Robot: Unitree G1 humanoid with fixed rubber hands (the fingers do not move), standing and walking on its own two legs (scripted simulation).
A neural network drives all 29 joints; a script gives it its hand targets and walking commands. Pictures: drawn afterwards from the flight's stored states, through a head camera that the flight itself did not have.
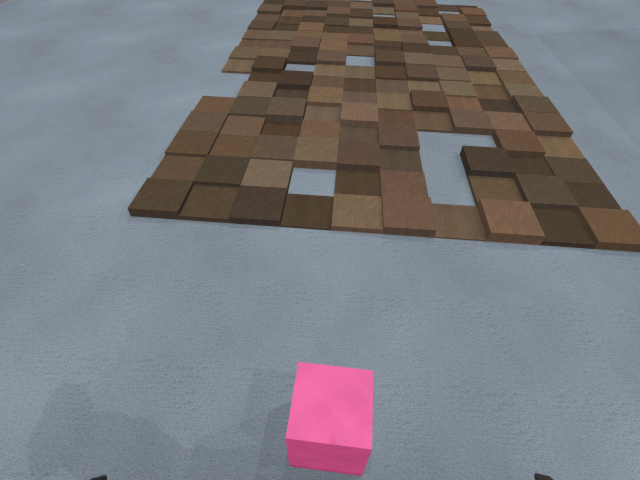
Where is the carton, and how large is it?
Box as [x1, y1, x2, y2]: [286, 362, 372, 475]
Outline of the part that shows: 298,362 286,432 286,445 289,465 361,475 371,450 372,370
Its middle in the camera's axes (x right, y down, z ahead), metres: +0.03 +0.51 +1.08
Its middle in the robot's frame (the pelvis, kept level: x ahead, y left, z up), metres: +0.44 -0.03 -0.65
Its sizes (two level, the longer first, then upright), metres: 0.210 0.200 0.250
